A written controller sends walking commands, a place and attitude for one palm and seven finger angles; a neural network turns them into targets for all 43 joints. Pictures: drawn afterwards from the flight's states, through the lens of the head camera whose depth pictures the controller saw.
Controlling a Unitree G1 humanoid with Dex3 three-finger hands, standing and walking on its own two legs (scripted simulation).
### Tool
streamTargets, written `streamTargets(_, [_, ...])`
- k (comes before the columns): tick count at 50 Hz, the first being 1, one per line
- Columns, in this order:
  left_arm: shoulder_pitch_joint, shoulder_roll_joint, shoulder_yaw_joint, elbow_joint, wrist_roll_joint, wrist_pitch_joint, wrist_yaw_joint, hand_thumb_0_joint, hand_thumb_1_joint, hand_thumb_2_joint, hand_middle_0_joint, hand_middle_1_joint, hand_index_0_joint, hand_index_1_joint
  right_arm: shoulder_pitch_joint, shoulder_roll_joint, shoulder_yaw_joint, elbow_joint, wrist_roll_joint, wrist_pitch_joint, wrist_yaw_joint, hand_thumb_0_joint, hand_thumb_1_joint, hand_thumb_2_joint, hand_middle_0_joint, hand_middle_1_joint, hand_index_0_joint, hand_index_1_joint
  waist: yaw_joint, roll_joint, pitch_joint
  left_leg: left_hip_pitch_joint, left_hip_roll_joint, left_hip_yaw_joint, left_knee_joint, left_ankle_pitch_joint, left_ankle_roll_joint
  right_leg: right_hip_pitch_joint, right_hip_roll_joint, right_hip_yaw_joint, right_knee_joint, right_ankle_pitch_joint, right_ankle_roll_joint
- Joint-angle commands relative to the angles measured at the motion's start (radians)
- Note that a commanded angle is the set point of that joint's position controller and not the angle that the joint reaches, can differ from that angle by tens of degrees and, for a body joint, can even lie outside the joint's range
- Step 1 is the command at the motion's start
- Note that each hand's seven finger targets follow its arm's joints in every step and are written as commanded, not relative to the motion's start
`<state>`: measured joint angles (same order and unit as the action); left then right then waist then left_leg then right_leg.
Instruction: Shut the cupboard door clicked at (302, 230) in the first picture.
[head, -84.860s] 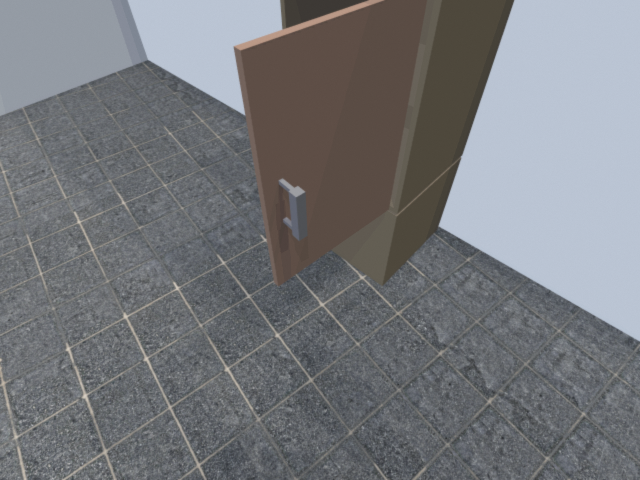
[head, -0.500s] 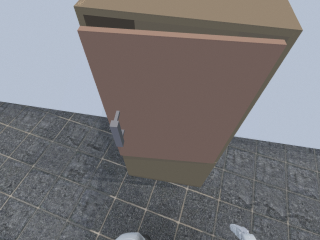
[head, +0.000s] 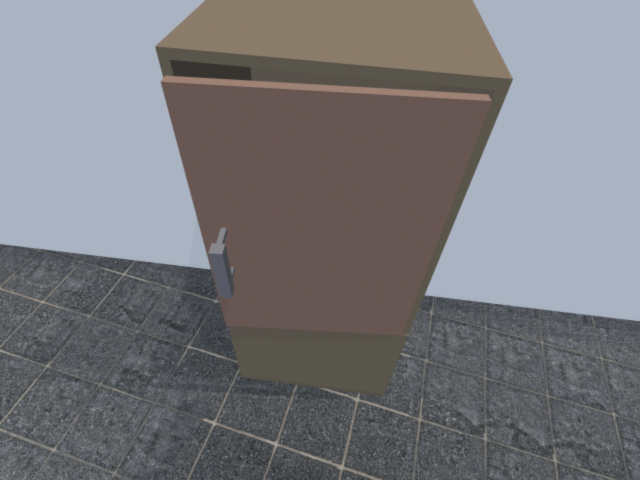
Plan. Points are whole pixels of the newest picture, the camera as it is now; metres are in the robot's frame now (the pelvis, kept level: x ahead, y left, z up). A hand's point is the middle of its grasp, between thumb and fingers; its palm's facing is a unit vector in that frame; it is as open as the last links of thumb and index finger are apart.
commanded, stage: come to a stop and stand still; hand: left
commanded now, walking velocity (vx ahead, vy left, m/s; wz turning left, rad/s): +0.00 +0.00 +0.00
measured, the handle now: (224, 262) +0.48 +0.20 -0.07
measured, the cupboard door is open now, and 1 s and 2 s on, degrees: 5 5 5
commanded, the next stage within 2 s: look again from close up in 0.18 s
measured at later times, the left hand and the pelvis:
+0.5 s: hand out of the picture -0.01 +0.17 -0.18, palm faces +0.02 -0.99 -0.15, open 7.4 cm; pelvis +0.01 +0.01 +0.00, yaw +0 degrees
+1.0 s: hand (174, 455) +0.17 +0.20 -0.09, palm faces +0.21 -0.96 -0.20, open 7.3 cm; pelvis +0.05 +0.01 +0.00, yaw +0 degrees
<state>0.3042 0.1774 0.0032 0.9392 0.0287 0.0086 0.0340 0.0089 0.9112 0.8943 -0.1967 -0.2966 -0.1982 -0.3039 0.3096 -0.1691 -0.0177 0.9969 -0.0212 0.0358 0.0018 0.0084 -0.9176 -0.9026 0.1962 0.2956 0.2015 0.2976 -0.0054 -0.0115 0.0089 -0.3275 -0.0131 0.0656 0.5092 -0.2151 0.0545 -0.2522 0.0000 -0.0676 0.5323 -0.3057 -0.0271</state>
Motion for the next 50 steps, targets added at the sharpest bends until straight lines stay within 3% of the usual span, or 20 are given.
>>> streamTargets(1, [0.034, 0.113, 0.024, -0.022, -0.012, -0.022, 0.001, 0.000, 0.900, 0.900, -0.200, -0.300, -0.200, -0.300, 0.007, -0.090, -0.010, -0.057, -0.004, -0.040, -0.009, 0.000, -0.900, -0.900, 0.200, 0.300, 0.200, 0.300, -0.001, -0.005, 0.012, 0.019, 0.078, -0.127, -0.131, -0.190, -0.003, -0.059, -0.101, 0.156, -0.182, -0.220, -0.037])
streamTargets(11, [0.066, 0.100, 0.013, 0.043, -0.012, -0.021, 0.001, 0.000, 0.900, 0.900, -0.200, -0.300, -0.200, -0.300, 0.047, -0.083, -0.003, 0.009, 0.000, -0.039, -0.012, 0.000, -0.900, -0.900, 0.200, 0.300, 0.200, 0.300, 0.002, 0.014, 0.115, -0.041, 0.092, -0.149, -0.168, -0.253, -0.008, -0.097, -0.095, 0.166, -0.214, -0.279, -0.030])
streamTargets(15, [0.083, 0.079, 0.007, 0.068, -0.014, -0.024, 0.001, 0.000, 0.900, 0.900, -0.200, -0.300, -0.200, -0.300, 0.054, -0.075, 0.000, 0.029, 0.003, -0.048, -0.017, 0.000, -0.900, -0.900, 0.200, 0.300, 0.200, 0.300, 0.005, 0.048, 0.084, -0.015, 0.112, -0.175, -0.207, -0.241, -0.003, -0.055, -0.082, 0.136, -0.182, -0.169, -0.025])
streamTargets(21, [0.111, 0.064, 0.005, 0.096, -0.007, -0.023, 0.001, 0.000, 0.900, 0.900, -0.200, -0.300, -0.200, -0.300, 0.032, -0.082, -0.006, 0.038, 0.005, -0.048, -0.018, 0.000, -0.900, -0.900, 0.200, 0.300, 0.200, 0.300, 0.017, 0.051, 0.107, -0.053, 0.126, -0.202, -0.257, -0.319, 0.002, -0.035, -0.072, 0.119, -0.167, -0.144, -0.017])
streamTargets(25, [0.112, 0.055, 0.002, 0.107, -0.008, -0.029, 0.002, 0.000, 0.900, 0.900, -0.200, -0.300, -0.200, -0.300, 0.034, -0.073, -0.006, 0.047, 0.006, -0.053, -0.020, 0.000, -0.900, -0.900, 0.200, 0.300, 0.200, 0.300, 0.010, 0.016, 0.075, 0.007, 0.120, -0.186, -0.238, -0.241, -0.002, -0.041, -0.084, 0.129, -0.178, -0.109, -0.019])
streamTargets(32, [0.109, 0.050, 0.000, 0.124, -0.006, -0.033, 0.003, 0.000, 0.900, 0.900, -0.200, -0.300, -0.200, -0.300, 0.023, -0.071, -0.005, 0.060, 0.009, -0.060, -0.021, 0.000, -0.900, -0.900, 0.200, 0.300, 0.200, 0.300, 0.011, 0.024, 0.075, 0.039, 0.127, -0.182, -0.251, -0.191, 0.001, -0.027, -0.086, 0.122, -0.172, -0.028, -0.015])
streamTargets(43, [0.077, 0.067, -0.005, 0.140, -0.012, -0.042, 0.007, 0.000, 0.900, 0.900, -0.200, -0.300, -0.200, -0.300, 0.002, -0.074, 0.006, 0.085, 0.013, -0.077, -0.027, 0.000, -0.900, -0.900, 0.200, 0.300, 0.200, 0.300, 0.009, 0.005, 0.004, 0.146, 0.118, -0.121, -0.157, 0.140, -0.001, 0.041, -0.112, 0.131, -0.168, 0.170, -0.009])
streamTargets(44, [0.129, 0.072, -0.009, 0.167, 0.000, -0.042, 0.042, 0.000, 0.900, 0.900, -0.200, -0.300, -0.200, -0.300, -0.066, -0.115, 0.006, 0.021, 0.021, -0.069, -0.022, 0.000, -0.900, -0.900, 0.200, 0.300, 0.200, 0.300, 0.027, 0.012, 0.060, 0.084, 0.127, -0.099, -0.021, 0.084, -0.036, 0.002, -0.126, 0.142, -0.199, 0.133, -0.005])
streamTargets(45, [-0.702, 0.577, 0.316, -1.519, -0.159, -0.303, 0.037, 0.000, 0.900, 0.900, -0.200, -0.300, -0.200, -0.300, 0.034, -0.324, -0.032, -0.331, 0.038, -0.242, -0.109, 0.000, -0.900, -0.900, 0.200, 0.300, 0.200, 0.300, -0.182, 0.064, -0.311, 0.404, 0.052, -0.103, -0.104, 0.166, 0.001, -0.034, -0.006, 0.031, -0.107, 0.237, 0.013])
streamTargets(46, [-0.095, 0.182, 0.021, -1.271, -0.160, -0.241, 0.044, 0.000, 0.900, 0.900, -0.218, -0.320, -0.218, -0.320, -0.052, -0.184, 0.028, -0.301, 0.059, -0.330, -0.112, 0.000, -0.900, -0.900, 0.200, 0.300, 0.200, 0.300, -0.024, 0.353, -0.464, 0.478, 0.058, -0.074, -0.094, 0.275, -0.032, -0.022, 0.042, -0.003, -0.042, 0.151, -0.018])
streamTargets(47, [-0.080, 0.180, 0.078, -1.176, -0.190, -0.183, 0.101, 0.000, 0.900, 0.900, -0.237, -0.340, -0.237, -0.340, -0.083, -0.205, 0.021, -0.228, 0.061, -0.361, -0.116, 0.000, -0.900, -0.900, 0.200, 0.300, 0.200, 0.300, -0.005, 0.272, -0.390, 0.397, 0.077, -0.109, -0.094, 0.272, -0.087, -0.010, 0.041, -0.020, 0.000, 0.091, -0.017])
streamTargets(48, [0.233, -0.109, -0.086, -0.796, -0.180, -0.059, 0.084, 0.000, 0.900, 0.900, -0.255, -0.360, -0.255, -0.360, -0.099, -0.151, 0.023, -0.183, 0.072, -0.362, -0.086, 0.000, -0.900, -0.900, 0.200, 0.300, 0.200, 0.300, -0.024, 0.172, -0.181, 0.243, 0.081, -0.137, -0.132, 0.154, -0.070, -0.117, 0.011, -0.028, 0.017, 0.034, -0.001])
streamTargets(49, [0.033, -0.032, -0.053, -0.991, -0.199, -0.090, 0.084, 0.000, 0.900, 0.900, -0.273, -0.380, -0.273, -0.380, -0.071, -0.199, -0.004, -0.268, 0.071, -0.366, -0.062, 0.000, -0.900, -0.900, 0.200, 0.300, 0.200, 0.300, -0.053, 0.123, -0.037, 0.111, 0.063, -0.170, -0.109, -0.016, -0.061, -0.142, 0.000, -0.022, -0.006, 0.042, -0.001])
streamTargets(50, [0.071, -0.028, -0.025, -0.929, -0.185, -0.133, 0.062, 0.000, 0.900, 0.900, -0.292, -0.400, -0.292, -0.400, -0.105, -0.201, -0.017, -0.317, 0.059, -0.378, -0.053, 0.000, -0.900, -0.900, 0.200, 0.300, 0.200, 0.300, -0.062, 0.062, 0.037, 0.029, 0.045, -0.173, -0.062, -0.096, -0.053, -0.206, -0.004, -0.032, -0.011, 0.020, 0.000])
